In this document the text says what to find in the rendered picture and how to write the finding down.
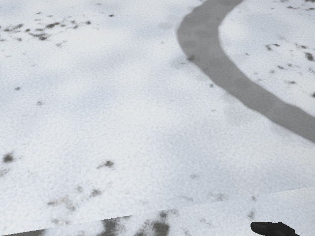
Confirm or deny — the robot right hand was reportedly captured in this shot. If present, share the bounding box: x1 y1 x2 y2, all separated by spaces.
250 221 299 236

